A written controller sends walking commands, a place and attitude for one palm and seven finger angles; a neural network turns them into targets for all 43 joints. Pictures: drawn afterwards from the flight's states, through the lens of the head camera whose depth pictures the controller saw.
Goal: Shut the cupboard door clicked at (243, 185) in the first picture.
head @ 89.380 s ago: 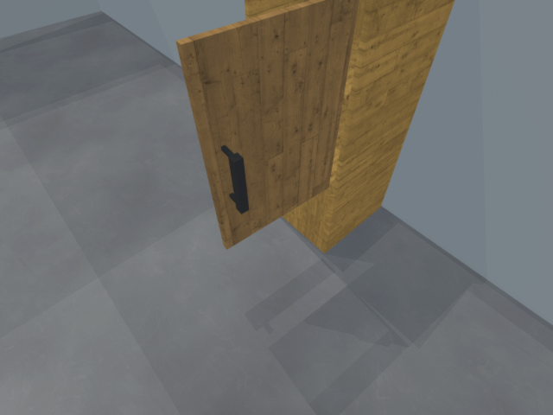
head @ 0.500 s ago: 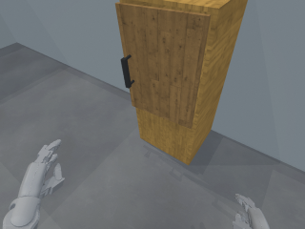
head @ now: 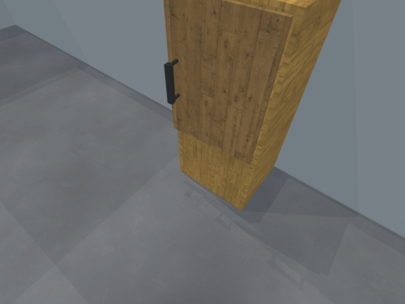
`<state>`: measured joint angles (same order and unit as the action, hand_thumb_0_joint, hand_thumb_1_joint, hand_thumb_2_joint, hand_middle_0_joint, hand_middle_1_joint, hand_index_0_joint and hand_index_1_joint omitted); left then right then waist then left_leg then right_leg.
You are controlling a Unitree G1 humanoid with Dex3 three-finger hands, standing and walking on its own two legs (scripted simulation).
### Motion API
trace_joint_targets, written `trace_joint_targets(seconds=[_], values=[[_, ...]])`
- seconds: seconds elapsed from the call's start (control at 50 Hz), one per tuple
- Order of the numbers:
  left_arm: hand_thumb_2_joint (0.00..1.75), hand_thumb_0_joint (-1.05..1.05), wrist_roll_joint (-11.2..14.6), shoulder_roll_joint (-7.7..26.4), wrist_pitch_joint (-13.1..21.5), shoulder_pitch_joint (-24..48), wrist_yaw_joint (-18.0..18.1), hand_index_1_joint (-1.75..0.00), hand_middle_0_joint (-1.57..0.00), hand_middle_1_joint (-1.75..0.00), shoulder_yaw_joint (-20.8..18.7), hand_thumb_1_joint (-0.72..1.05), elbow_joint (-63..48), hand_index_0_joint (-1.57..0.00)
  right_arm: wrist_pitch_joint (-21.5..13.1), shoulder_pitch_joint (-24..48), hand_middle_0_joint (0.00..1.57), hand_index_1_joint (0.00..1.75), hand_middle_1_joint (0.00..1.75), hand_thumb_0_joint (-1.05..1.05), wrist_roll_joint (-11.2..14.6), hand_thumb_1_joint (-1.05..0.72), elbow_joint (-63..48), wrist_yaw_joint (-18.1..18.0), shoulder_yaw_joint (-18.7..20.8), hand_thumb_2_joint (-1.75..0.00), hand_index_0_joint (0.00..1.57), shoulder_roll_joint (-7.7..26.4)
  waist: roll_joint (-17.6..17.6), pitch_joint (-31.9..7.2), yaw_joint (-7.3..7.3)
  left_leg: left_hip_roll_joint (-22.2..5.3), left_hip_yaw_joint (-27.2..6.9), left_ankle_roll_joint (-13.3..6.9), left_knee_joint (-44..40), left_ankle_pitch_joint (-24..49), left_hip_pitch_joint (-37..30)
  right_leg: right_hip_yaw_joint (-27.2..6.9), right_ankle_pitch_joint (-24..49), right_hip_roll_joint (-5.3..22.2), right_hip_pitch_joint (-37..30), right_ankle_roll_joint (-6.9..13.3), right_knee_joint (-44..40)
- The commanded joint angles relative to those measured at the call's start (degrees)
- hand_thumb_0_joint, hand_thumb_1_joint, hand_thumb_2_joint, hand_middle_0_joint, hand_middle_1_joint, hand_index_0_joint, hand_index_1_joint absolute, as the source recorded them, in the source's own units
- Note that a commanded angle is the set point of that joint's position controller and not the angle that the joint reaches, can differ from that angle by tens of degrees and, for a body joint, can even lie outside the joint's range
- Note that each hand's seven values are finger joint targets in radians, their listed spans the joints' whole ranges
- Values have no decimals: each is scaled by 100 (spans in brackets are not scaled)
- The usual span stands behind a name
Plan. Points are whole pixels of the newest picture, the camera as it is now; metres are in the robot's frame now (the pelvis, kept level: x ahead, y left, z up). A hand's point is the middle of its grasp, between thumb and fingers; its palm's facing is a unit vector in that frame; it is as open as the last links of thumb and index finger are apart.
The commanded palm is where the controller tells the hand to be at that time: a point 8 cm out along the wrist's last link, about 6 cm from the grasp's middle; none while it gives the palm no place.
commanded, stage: let the arm hang, fingers relaxed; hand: left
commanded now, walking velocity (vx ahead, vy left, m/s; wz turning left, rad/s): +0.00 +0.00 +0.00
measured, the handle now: (173, 82) +0.87 +0.17 -0.06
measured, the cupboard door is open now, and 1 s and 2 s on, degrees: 5 5 5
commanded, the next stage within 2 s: look to check the result in 0.48 s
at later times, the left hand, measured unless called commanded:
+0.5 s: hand out of the picture -0.01 +0.14 -0.18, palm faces +0.04 -0.99 -0.13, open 7.4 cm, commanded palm none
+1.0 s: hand out of the picture -0.03 +0.14 -0.18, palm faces +0.05 -0.98 -0.17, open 7.4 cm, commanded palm none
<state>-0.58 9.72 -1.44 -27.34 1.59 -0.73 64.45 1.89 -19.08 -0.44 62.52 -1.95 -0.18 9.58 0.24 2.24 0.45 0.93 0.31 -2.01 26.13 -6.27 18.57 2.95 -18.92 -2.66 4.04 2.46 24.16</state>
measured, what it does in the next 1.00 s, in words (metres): stands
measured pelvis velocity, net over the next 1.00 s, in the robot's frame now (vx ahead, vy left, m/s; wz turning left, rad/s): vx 0.03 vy -0.01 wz -0.02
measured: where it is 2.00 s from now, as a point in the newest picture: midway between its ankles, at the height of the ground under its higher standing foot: outside the picture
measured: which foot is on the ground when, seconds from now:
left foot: down 0.00-1.00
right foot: down 0.00-1.00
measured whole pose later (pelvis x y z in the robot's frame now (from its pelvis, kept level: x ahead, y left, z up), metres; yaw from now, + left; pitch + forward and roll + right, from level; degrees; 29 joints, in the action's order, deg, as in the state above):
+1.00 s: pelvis +0.03 -0.01 +0.00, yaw -1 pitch -2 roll +0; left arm -0.5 6.8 -0.2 -22.6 2.9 -0.6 65.3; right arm 0.9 -15.9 -0.5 65.2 -2.7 -0.4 7.6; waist -0.8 2.2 0.2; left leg 0.6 1.3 -1.0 25.9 -8.8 15.1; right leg 1.7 -20.0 -2.8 0.0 3.1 21.9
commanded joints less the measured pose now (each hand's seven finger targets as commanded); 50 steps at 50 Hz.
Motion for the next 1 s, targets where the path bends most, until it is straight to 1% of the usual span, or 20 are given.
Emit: trace_joint_targets(seconds=[0.0, 0.04, 0.08, 0.14, 0.16, 0.18, 0.2, 0.26, 0.3, 0.38, 0.4, 0.44, 0.56, 0.6, 0.62, 0.7, 0.76, 0.82, 0.88, 0.98], values=[[90, 0, -11, 469, 197, -109, 58, -30, -20, -30, -57, 90, -123, -20, -136, -111, 20, 30, 30, 0, -13, -90, -153, -49, 145, -90, 20, 720, -306, 290, -115, -621, -652, -96, -322, -113, -887, -710, 149, 769, 1155, 185, -860], [90, 0, -6, 395, 171, -116, 74, -30, -20, -30, -34, 90, -49, -20, -110, -140, 20, 30, 30, 0, -26, -90, -71, -46, 119, -90, 20, 604, -240, 522, -143, -608, -648, -78, -409, -334, -821, -710, -69, 763, 1285, 178, -858], [90, 0, -12, 365, 153, -137, 81, -30, -20, -30, -32, 90, -15, -20, -91, -126, 20, 30, 30, 0, -41, -90, -21, -43, 110, -90, 20, 561, -200, 736, -120, -602, -672, -74, -522, -591, -692, -732, -259, 729, 1364, 178, -859], [90, 0, -12, 319, 148, -169, 88, -30, -20, -30, -15, 90, 11, -20, -91, -112, 20, 30, 30, 0, -46, -90, 32, -37, 81, -90, 20, 468, -179, 746, -99, -590, -626, -62, -525, -502, -665, -740, -178, 740, 1317, 150, -835], [90, 0, -12, 332, 148, -148, 91, -30, -20, -30, -20, 90, 5, -20, -91, -134, 20, 30, 30, 0, -49, -90, 34, -34, 82, -90, 20, 450, -266, 772, -95, -584, -634, -64, -532, -477, -639, -726, -163, 744, 1299, 149, -831], [90, 0, -11, 332, 145, -125, 91, -30, -20, -30, -23, 90, -6, -20, -95, -133, 20, 30, 30, 0, -52, -90, 41, -32, 74, -90, 20, 448, -199, 798, -90, -573, -637, -61, -549, -479, -620, -743, -176, 744, 1306, 146, -825], [90, 0, -16, 365, 155, -149, 94, -30, -20, -30, -27, 90, -18, -20, -100, -101, 20, 30, 30, 0, -40, -90, 43, -28, 76, -90, 20, 468, -211, 779, -60, -587, -581, -59, -498, -339, -658, -729, -86, 749, 1288, 133, -844], [90, 0, -8, 314, 157, -66, 99, -30, -20, -30, -26, 90, -41, -20, -107, -114, 20, 30, 30, 0, -55, -90, 61, -24, 57, -90, 20, 363, -131, 788, -67, -555, -549, -33, -467, -235, -620, -745, 23, 779, 1236, 119, -848], [90, 0, -5, 321, 173, -56, 103, -30, -20, -30, -37, 90, -63, -20, -124, -123, 20, 30, 30, 0, -46, -90, 56, -32, 57, -90, 20, 360, -56, 644, -55, -570, -540, -39, -400, -25, -666, -737, 220, 775, 1105, 107, -844], [90, 0, 12, 260, 170, 22, 105, -30, -20, -30, -43, 90, -61, -20, -146, -125, 20, 30, 30, 0, -59, -90, 93, -50, 42, -90, 20, 306, 149, 562, -60, -566, -536, -22, -388, 136, -670, -724, 465, 776, 940, 114, -793], [90, 0, 7, 263, 178, -4, 112, -30, -20, -30, -53, 90, -71, -20, -155, -148, 20, 30, 30, 0, -49, -90, 83, -57, 43, -90, 20, 312, 52, 468, -40, -586, -541, -42, -357, 283, -714, -708, 597, 757, 863, 96, -789], [90, 0, 11, 224, 175, 47, 116, -30, -20, -30, -58, 90, -53, -20, -162, -181, 20, 30, 30, 0, -58, -90, 103, -70, 37, -90, 20, 290, 135, 418, -60, -590, -544, -37, -341, 345, -700, -693, 694, 769, 760, 99, -767], [90, 0, 15, 135, 167, 18, 121, -30, -20, -30, -69, 90, -19, -20, -163, -249, 20, 30, 30, 0, -54, -90, 130, -93, 38, -90, 20, 264, 85, 446, -62, -601, -544, -46, -333, 373, -733, -654, 724, 751, 729, 102, -776], [90, 0, 11, 127, 175, -43, 126, -30, -20, -30, -71, 90, -10, -20, -163, -228, 20, 30, 30, 0, -42, -90, 135, -96, 47, -90, 20, 271, -50, 391, -45, -610, -521, -56, -274, 501, -824, -643, 841, 731, 714, 91, -778], [90, 0, 14, 121, 168, -7, 127, -30, -20, -30, -70, 90, 1, -20, -160, -248, 20, 30, 30, 0, -46, -90, 138, -99, 48, -90, 20, 266, -33, 405, -70, -613, -543, -57, -295, 453, -811, -635, 790, 744, 723, 92, -765], [90, 0, 9, 128, 173, -92, 133, -30, -20, -30, -73, 90, 20, -20, -167, -231, 20, 30, 30, 0, -34, -90, 141, -103, 45, -90, 20, 282, -7, 332, -48, -620, -530, -79, -271, 606, -900, -638, 916, 728, 662, 79, -750], [90, 0, 13, 113, 164, -99, 131, -30, -20, -30, -61, 90, 44, -20, -152, -200, 20, 30, 30, 0, -39, -90, 154, -102, 45, -90, 20, 260, -16, 418, -60, -617, -521, -74, -297, 489, -886, -629, 860, 743, 720, 72, -763], [90, 0, 6, 127, 178, -146, 138, -30, -20, -30, -53, 90, 48, -20, -160, -150, 20, 30, 30, 0, -28, -90, 140, -99, 51, -90, 20, 278, -174, 367, -55, -630, -497, -91, -254, 631, -964, -644, 1075, 759, 709, 42, -769], [90, 0, 9, 127, 173, -131, 135, -30, -20, -30, -43, 90, 55, -20, -149, -126, 20, 30, 30, 0, -31, -90, 160, -96, 43, -90, 20, 299, -79, 443, -66, -622, -496, -73, -303, 508, -964, -665, 934, 753, 757, 47, -784], [90, 0, 6, 157, 179, -132, 134, -30, -20, -30, -40, 90, 54, -20, -151, -66, 20, 30, 30, 0, -36, -90, 157, -90, 44, -90, 20, 330, -76, 490, -60, -615, -477, -62, -319, 482, -958, -665, 957, 765, 743, 43, -813]])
